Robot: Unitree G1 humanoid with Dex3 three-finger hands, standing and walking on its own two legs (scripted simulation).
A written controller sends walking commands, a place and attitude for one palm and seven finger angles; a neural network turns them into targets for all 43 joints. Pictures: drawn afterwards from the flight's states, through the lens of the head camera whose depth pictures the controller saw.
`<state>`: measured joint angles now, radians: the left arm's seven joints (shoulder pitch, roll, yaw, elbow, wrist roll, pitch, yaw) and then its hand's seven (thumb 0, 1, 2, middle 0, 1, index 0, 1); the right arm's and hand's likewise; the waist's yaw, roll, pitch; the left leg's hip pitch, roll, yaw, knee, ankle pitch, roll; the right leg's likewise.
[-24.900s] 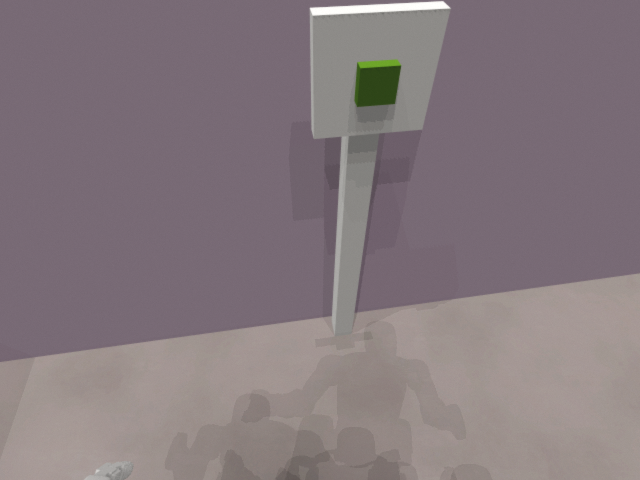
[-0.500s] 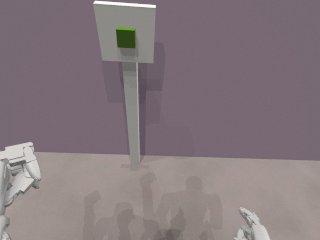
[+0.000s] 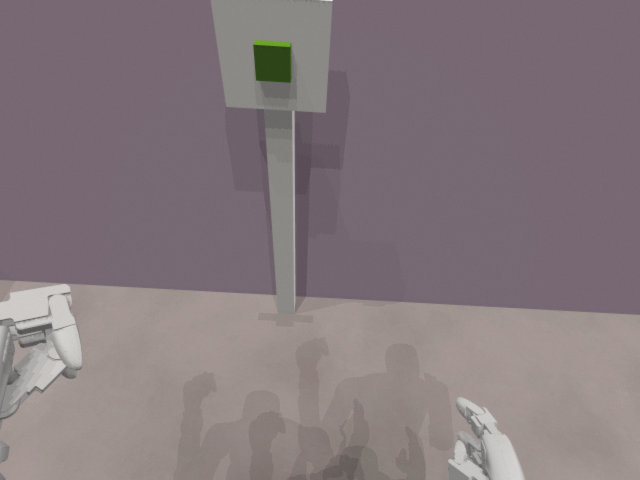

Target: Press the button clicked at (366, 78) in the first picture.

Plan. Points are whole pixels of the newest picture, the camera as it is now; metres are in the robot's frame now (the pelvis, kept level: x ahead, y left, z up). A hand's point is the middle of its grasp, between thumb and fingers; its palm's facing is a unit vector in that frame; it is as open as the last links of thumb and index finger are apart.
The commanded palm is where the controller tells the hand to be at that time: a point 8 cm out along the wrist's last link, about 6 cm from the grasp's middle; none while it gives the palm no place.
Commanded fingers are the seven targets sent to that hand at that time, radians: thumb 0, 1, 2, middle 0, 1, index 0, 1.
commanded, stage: stop stepping back and stand still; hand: left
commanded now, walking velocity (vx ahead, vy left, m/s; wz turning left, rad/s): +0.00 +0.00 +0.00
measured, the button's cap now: (273, 61) +0.76 +0.12 +0.17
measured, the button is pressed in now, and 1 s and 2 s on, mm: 0 0 0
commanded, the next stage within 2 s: let the arm hang, fingers relaxed in 0.02 s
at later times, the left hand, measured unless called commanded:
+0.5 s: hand out of the picture -0.01 +0.19 -0.19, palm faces +0.06 -0.98 -0.18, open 3.7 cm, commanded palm none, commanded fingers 0.00 0.90 0.90 -0.57 -0.70 -0.57 -0.70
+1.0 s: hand out of the picture -0.01 +0.23 -0.16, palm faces +0.06 -0.95 -0.31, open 7.2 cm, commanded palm none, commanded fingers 0.00 0.90 0.90 -0.20 -0.30 -0.20 -0.30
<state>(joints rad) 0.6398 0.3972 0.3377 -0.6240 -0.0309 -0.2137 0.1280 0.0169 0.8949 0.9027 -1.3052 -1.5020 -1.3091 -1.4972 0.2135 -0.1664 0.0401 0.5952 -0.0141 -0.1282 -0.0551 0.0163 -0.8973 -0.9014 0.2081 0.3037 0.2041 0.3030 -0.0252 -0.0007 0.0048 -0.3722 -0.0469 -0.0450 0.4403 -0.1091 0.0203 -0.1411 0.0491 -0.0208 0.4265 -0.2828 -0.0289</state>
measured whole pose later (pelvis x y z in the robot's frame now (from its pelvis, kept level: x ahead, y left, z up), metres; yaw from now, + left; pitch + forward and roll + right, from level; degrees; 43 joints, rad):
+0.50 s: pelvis -0.01 +0.00 -0.01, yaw +4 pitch -1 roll -2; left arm 0.35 0.23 0.01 0.91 0.02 0.04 0.01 0.01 0.91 0.90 -0.89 -1.07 -0.87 -1.09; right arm 0.27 -0.27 -0.02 0.95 -0.02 0.03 0.00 0.01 -0.90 -0.90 0.21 0.30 0.20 0.30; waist -0.01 -0.03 0.06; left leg -0.36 -0.04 -0.09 0.60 -0.22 0.02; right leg -0.20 0.06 -0.02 0.57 -0.35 -0.04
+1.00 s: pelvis -0.02 +0.00 +0.00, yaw +3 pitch -2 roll +0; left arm 0.24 0.27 0.02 1.13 0.01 0.00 0.01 0.00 0.91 0.90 -0.22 -0.33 -0.23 -0.33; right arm 0.19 -0.23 -0.02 1.10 -0.02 0.01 -0.01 0.01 -0.90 -0.90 0.21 0.30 0.20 0.30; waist 0.00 0.04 0.04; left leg -0.24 -0.05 -0.06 0.39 -0.11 0.02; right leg -0.12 0.03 0.00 0.42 -0.26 -0.03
